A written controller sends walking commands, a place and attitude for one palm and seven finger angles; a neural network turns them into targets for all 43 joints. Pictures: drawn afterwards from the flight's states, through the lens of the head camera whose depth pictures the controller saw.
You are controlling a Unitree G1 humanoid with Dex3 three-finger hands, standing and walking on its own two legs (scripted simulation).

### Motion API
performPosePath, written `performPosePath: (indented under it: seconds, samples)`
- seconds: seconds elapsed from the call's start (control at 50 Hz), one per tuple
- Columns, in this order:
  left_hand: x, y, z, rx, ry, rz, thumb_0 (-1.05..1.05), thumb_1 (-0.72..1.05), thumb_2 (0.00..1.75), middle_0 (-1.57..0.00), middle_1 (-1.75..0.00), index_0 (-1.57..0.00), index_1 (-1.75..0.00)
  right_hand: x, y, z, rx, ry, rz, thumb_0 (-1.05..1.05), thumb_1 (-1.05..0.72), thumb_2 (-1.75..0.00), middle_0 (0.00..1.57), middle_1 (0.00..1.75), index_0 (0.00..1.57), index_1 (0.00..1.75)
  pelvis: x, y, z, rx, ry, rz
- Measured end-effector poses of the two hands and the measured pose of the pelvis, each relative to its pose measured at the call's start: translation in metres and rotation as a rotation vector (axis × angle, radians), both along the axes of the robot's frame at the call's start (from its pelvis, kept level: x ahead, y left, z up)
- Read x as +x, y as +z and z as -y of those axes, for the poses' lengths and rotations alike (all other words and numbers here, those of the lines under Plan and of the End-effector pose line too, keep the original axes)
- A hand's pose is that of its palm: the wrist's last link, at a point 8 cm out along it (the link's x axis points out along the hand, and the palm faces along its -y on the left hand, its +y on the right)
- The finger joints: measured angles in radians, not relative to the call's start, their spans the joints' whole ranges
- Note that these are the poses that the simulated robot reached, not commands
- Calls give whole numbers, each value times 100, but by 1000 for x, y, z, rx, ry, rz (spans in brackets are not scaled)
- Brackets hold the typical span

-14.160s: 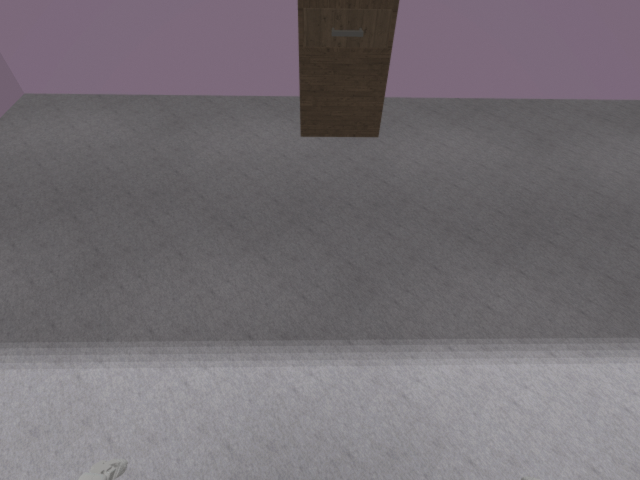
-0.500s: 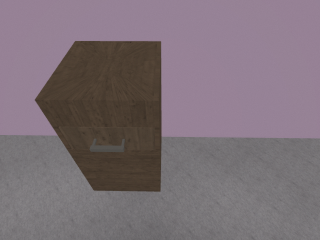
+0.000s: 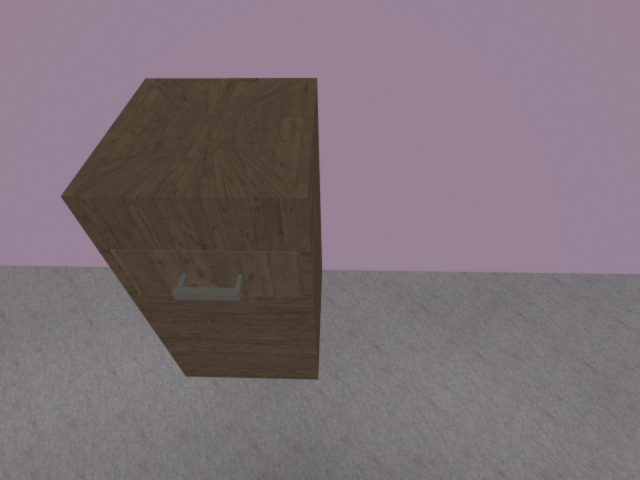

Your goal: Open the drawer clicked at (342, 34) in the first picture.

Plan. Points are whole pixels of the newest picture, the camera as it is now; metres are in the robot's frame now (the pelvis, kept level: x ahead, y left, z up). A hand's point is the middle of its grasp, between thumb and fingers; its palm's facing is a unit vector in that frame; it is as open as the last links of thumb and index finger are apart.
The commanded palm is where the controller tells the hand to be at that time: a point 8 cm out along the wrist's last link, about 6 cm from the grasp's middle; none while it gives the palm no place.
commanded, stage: look again from close up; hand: left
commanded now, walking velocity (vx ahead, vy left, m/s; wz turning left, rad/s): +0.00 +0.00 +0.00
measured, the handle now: (209, 286) +0.52 +0.28 -0.21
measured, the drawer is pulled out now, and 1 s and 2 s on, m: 0.00 0.00 0.00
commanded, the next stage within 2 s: raise the hand with hooked fingers in 0.48 s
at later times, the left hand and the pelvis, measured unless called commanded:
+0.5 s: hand out of the picture +0.00 +0.22 -0.18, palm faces +0.01 -0.98 -0.19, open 7.3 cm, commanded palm none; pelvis -0.02 +0.05 +0.00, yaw -1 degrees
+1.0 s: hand (134, 474) +0.15 +0.25 -0.08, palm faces -0.05 -0.21 -0.98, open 8.5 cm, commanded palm +0.13 +0.28 -0.02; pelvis -0.03 +0.06 -0.04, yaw -3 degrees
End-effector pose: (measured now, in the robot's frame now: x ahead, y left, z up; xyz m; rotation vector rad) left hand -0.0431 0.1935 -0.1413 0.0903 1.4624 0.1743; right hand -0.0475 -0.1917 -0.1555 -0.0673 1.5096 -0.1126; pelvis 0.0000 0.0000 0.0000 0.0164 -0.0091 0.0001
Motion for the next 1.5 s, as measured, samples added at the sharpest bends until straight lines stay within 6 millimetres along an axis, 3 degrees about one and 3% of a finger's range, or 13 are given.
performPosePath:
  seconds: [0.12, 0.24, 0.42, 0.6, 0.64, 0.76, 0.84, 0.96, 1.04, 1.12, 1.2, 1.3, 1.5]
  samples:
    - [2, 1, -5, 12, -37, 8, 0, 91, 90, -20, -29, -20, -29, 15, 3, 6, -26, -31, 65, 1, -91, -90, 20, 30, 20, 30, -9, 0, -5, -5, -23, -9]
    - [15, -9, -31, 20, -58, 58, 0, 91, 90, -20, -29, -20, -30, 29, 1, 6, -71, -22, 158, 1, -92, -90, 20, 30, 20, 30, -14, -7, -20, -36, -12, 6]
    - [35, -6, -65, 36, -71, 131, 0, 92, 90, -20, -29, -20, -29, 19, 7, -19, -65, 13, 148, 1, -92, -90, 20, 30, 20, 30, -17, -3, -40, -22, -20, 12]
    - [27, -7, -79, 26, -83, 99, 0, 92, 90, -20, -29, -20, -29, 6, 6, -42, -47, 12, 109, 1, -91, -90, 20, 30, 20, 30, -18, -3, -58, -25, -27, 5]
    - [48, 10, -90, 101, -195, 194, 2, 93, 90, -20, -30, -20, -30, 13, 10, -40, -77, 15, 185, 2, -92, -90, 20, 30, 20, 30, -20, -5, -62, -19, -41, 1]
    - [159, 111, -107, 574, -596, 741, 3, 88, 88, -21, -33, -20, -33, 82, 19, -12, -155, 49, 575, 3, -93, -90, 20, 30, 20, 30, -29, -18, -71, 7, -5, -53]
    - [204, 148, -92, 897, -866, 951, 1, 80, 85, -21, -37, -20, -37, 146, 35, 0, -165, 88, 742, 2, -92, -90, 20, 30, 20, 30, -33, -29, -73, 4, -42, -105]
    - [184, 127, -64, 977, -1031, 984, 0, 66, 79, -22, -45, -21, -45, 231, 75, -7, -133, 189, 879, 2, -91, -90, 20, 30, 20, 30, -30, -37, -65, 10, -66, -140]
    - [160, 113, -73, 1057, -1054, 917, 0, 56, 75, -23, -51, -23, -51, 272, 85, -24, -110, 312, 910, 1, -91, -90, 20, 30, 20, 30, -27, -45, -56, 1, -40, -171]
    - [164, 122, -91, 1172, -1014, 898, 0, 46, 71, -25, -58, -25, -58, 296, 78, -43, -67, 387, 922, 1, -91, -90, 20, 30, 20, 30, -25, -54, -49, -17, -1, -178]
    - [190, 144, -95, 1219, -964, 915, 0, 36, 67, -26, -64, -26, -64, 296, 62, -59, 0, 381, 887, 1, -91, -90, 20, 30, 20, 30, -22, -54, -44, -26, 22, -159]
    - [221, 165, -82, 1163, -998, 920, 0, 25, 62, -27, -71, -26, -71, 264, 44, -64, 66, 314, 772, 1, -90, -90, 20, 30, 20, 30, -13, -40, -39, -14, 5, -142]
    - [247, 183, -75, 1127, -1100, 931, 0, 2, 53, -28, -86, -28, -86, 204, 21, -4, -31, 197, 552, 1, -90, -90, 20, 30, 21, 30, 1, -24, -31, 2, -20, -146]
